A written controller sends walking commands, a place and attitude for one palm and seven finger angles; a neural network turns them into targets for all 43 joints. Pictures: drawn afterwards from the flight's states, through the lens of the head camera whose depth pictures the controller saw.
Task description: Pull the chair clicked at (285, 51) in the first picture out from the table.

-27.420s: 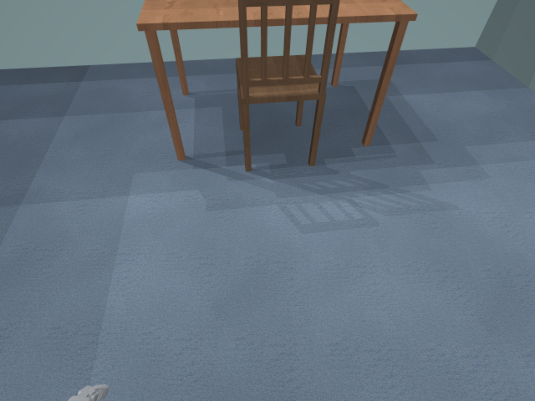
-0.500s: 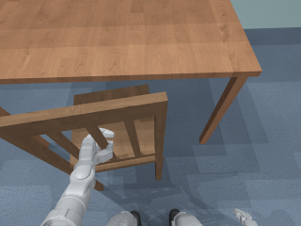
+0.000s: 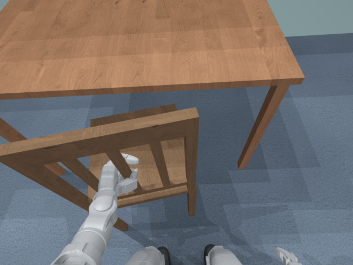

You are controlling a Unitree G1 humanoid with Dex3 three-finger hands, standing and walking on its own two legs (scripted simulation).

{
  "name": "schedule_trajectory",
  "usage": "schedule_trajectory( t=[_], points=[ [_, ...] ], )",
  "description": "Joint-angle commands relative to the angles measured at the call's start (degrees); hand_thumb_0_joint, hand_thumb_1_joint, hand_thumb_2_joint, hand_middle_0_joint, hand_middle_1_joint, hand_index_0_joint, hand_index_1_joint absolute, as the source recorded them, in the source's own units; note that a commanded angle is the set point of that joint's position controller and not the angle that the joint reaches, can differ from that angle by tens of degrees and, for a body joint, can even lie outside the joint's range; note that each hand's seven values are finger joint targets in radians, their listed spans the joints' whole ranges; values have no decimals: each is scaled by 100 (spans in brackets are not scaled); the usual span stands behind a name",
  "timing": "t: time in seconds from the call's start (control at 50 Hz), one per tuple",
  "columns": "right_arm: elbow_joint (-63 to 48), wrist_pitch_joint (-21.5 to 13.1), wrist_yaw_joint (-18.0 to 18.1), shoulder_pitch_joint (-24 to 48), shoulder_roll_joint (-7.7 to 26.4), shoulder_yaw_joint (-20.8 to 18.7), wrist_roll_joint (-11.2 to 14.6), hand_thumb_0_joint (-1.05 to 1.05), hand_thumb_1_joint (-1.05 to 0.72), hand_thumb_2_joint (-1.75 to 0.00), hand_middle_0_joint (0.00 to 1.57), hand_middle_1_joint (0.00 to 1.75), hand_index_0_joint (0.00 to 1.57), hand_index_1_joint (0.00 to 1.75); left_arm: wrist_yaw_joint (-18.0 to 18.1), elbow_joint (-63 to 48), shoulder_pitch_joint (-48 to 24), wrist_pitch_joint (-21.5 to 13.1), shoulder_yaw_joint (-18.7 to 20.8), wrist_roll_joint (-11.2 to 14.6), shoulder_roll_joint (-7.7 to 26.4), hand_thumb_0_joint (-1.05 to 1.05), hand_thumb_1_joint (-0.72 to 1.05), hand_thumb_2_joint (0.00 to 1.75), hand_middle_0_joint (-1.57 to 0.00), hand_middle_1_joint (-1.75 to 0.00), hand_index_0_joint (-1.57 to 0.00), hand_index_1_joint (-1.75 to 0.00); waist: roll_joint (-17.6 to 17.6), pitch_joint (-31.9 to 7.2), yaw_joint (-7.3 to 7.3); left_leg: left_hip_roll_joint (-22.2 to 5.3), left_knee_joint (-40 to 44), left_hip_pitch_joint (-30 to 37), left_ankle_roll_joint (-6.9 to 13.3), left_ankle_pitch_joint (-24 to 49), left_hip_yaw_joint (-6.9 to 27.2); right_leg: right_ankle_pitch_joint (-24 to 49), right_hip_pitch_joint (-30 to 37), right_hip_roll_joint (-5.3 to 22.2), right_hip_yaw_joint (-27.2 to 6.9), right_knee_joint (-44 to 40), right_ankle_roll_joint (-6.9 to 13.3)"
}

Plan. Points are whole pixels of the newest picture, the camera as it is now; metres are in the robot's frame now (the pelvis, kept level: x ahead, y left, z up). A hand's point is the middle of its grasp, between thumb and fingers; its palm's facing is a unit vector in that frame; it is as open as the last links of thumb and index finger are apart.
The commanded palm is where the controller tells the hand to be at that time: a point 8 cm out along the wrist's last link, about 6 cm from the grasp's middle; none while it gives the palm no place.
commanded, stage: step backward, pulling the chair out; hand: left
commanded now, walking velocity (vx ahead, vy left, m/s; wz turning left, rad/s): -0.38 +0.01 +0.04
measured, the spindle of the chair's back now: (126, 172) +0.34 +0.15 -0.08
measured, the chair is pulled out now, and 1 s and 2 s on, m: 0.16 0.20 0.42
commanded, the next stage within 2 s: none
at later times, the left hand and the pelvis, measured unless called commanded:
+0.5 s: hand (132, 180) +0.32 +0.13 -0.06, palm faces +0.05 -0.98 -0.17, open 5.4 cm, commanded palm +0.29 +0.18 -0.06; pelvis +0.00 +0.01 +0.00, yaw +2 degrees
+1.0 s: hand (129, 198) +0.27 +0.13 -0.06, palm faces -0.04 -0.99 -0.16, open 5.3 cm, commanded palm +0.24 +0.19 -0.06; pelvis -0.06 +0.03 +0.00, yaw -1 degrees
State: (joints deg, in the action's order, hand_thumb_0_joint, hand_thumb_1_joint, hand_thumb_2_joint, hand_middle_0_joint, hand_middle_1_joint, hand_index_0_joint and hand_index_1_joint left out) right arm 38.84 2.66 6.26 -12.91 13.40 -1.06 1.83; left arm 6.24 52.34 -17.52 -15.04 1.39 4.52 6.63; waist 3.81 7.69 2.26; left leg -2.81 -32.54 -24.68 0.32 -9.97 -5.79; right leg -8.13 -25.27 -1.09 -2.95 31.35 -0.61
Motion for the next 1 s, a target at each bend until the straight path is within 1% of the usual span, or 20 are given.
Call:
schedule_trajectory(
  t=[0.0, 0.12, 0.2, 0.26, 0.32, 0.38, 0.42, 0.46, 0.5, 0.56, 0.6, 0.64, 0.68, 0.7, 0.74, 0.8, 0.88, 0.92, 0.94, 0.98],
  points=[
    [-583, -250, 64, -156, 715, -273, -5, 0, -90, -90, 20, 30, 20, 30, 99, -989, -1316, -262, 66, -332, 1130, 0, 90, 90, -50, -145, -50, -145, -540, -1950, -1, -399, 447, 1157, -31, -906, 586, -689, 277, 870, -676, -993, 230],
    [-630, -241, 103, -52, 740, -234, -7, 0, -90, -90, 20, 30, 20, 30, 83, -1092, -1327, -271, -10, -350, 983, 0, 90, 90, -50, -145, -50, -145, 66, -2045, -47, -893, 1083, 1128, 188, -404, 979, -572, 498, 357, -23, -220, 32],
    [-611, -218, 111, -22, 696, -240, -48, 0, -90, -90, 20, 30, 20, 30, 66, -1176, -1412, -236, 2, -366, 974, 0, 90, 90, -50, -145, -50, -145, 321, -2040, -80, -1046, 1025, 925, 272, -135, 999, -351, 716, 338, 18, 127, 75],
    [-554, -220, 121, -114, 696, -292, -31, 0, -90, -90, 20, 30, 20, 30, 63, -1100, -1425, -219, 134, -358, 1199, 0, 90, 90, -50, -145, -50, -145, -369, -1999, -49, -649, 441, 993, 67, -494, 690, -170, 602, 655, -568, -575, 205],
    [-442, -196, 61, -202, 627, -310, -11, 0, -90, -90, 20, 30, 20, 30, 91, -969, -1578, -221, 91, -367, 1282, 0, 90, 90, -50, -145, -50, -145, -994, -2033, -1, -1, -659, 1116, -203, -1351, 342, -269, 408, 1656, -1531, -1544, 537],
    [-406, -196, 9, -68, 674, -276, -6, 0, -90, -90, 20, 30, 20, 30, 98, -826, -1426, -68, 160, -418, 1266, 0, 90, 90, -50, -145, -50, -145, -988, -2301, -86, 79, -1251, 638, -250, -1604, 871, 1785, 1296, 1992, -1451, -1093, 887],
    [-445, -202, 2, 20, 699, -218, 19, 0, -90, -90, 20, 30, 20, 30, 77, -948, -1393, 30, 115, -378, 1156, 0, 90, 90, -50, -145, -50, -145, -996, -2295, -42, 4, -692, 676, -220, -1407, 1021, 2252, 1492, 1852, -1064, -723, 764],
    [-479, -171, 52, 29, 824, -242, 9, 0, -90, -90, 20, 30, 20, 30, 75, -1026, -1181, 130, 108, -353, 1134, 0, 90, 90, -50, -145, -50, -145, -817, -2125, -15, -234, 465, 890, -105, -302, 1104, 1974, 1349, 1338, -584, -378, 424],
    [-682, -65, 62, 76, 864, -313, -23, 0, -90, -90, 20, 30, 20, 30, -10, -1429, -1051, 130, -106, -318, 813, 0, 90, 90, -50, -145, -50, -145, -309, -2102, -107, -888, 804, 1131, 166, 1297, 1426, 1148, 1138, 480, 57, -63, -62],
    [-895, 4, 3, 318, 694, -254, -152, 0, -90, -90, 20, 30, 20, 30, -116, -2109, -1029, 180, -189, -320, 660, 0, 90, 90, -50, -145, -50, -145, 1106, -2294, -185, -1311, 1132, 1275, 435, 2044, 1574, -376, 960, 232, 301, 991, -44],
    [-759, -39, -104, 195, 638, -255, -195, 0, -90, -90, 20, 30, 20, 30, -125, -2002, -933, 241, -245, -331, 505, 0, 90, 90, -50, -145, -50, -145, 1053, -2045, -193, -1455, 750, 1779, 513, 3248, 1493, -998, 578, 223, 306, 723, 70],
    [-591, -96, -190, -69, 660, -288, -175, 0, -90, -90, 20, 30, 20, 30, -123, -1912, -1054, 189, -185, -391, 596, 0, 90, 90, -50, -145, -50, -145, 494, -2326, -60, -1317, 28, 2586, 279, 4431, 1256, 596, 817, 371, 199, -225, 141],
    [-576, -68, -163, -37, 649, -284, -169, 0, -90, -90, 20, 30, 20, 30, -127, -1841, -1188, 151, -46, -448, 837, 0, 90, 90, -50, -145, -50, -145, 67, -2311, 37, -1046, -129, 2132, -49, 3480, 965, 2647, 1441, 714, -80, -549, 251],
    [-553, -36, -115, -135, 669, -339, -100, 0, -90, -90, 20, 30, 20, 30, -91, -1800, -1268, 132, 73, -395, 998, 0, 90, 90, -50, -145, -50, -145, -491, -2585, 106, -761, -341, 1809, -238, 2501, 681, 3808, 1977, 1035, -378, -457, 396],
    [-660, -41, -19, 106, 638, -333, -59, 0, -90, -90, 20, 30, 20, 30, -69, -1653, -1073, 71, 213, -379, 1144, 0, 90, 90, -50, -145, -50, -145, -948, -2698, -25, -156, -1148, 723, -364, -1180, 643, 4836, 2447, 1821, -1008, -537, 746],
    [-677, -57, -50, 339, 562, -174, -35, 0, -90, -90, 20, 30, 20, 30, -32, -1535, -643, 302, 206, -386, 1052, 0, 90, 90, -50, -145, -50, -145, -857, -2445, -161, -71, -1542, 209, -316, -1958, 1177, 3727, 2075, 2123, -1003, -540, 987],
    [-720, -63, 0, 352, 630, -128, -21, 0, -90, -90, 20, 30, 20, 30, -41, -2053, -216, 447, 124, -269, 921, 0, 90, 90, -50, -145, -50, -145, -1017, -2479, -102, -194, 44, 811, -237, -995, 926, 2892, 1948, 1604, -442, -287, 538],
    [-900, -3, 38, 414, 804, -242, -82, 0, -90, -90, 20, 30, 20, 30, -97, -2540, -191, 448, -81, -250, 709, 0, 90, 90, -50, -145, -50, -145, -256, -2279, -86, -823, 814, 1127, 122, 974, 1470, 1507, 1412, 679, 150, -83, -18],
    [-978, 46, 7, 409, 783, -267, -68, 0, -90, -90, 20, 30, 20, 30, -132, -2698, -228, 427, -168, -260, 629, 0, 90, 90, -50, -145, -50, -145, -186, -2259, -92, -1052, 856, 1175, 238, 1369, 1520, 889, 1378, 382, 274, -69, -184],
    [-1069, 34, -53, 558, 651, -216, -200, 0, -90, -90, 20, 30, 20, 30, -197, -3161, -183, 451, -271, -328, 523, 0, 90, 90, -50, -145, -50, -145, 1219, -2247, -140, -1355, 1208, 1200, 431, 2158, 1744, -307, 1150, 172, 481, 926, -99]
  ],
)
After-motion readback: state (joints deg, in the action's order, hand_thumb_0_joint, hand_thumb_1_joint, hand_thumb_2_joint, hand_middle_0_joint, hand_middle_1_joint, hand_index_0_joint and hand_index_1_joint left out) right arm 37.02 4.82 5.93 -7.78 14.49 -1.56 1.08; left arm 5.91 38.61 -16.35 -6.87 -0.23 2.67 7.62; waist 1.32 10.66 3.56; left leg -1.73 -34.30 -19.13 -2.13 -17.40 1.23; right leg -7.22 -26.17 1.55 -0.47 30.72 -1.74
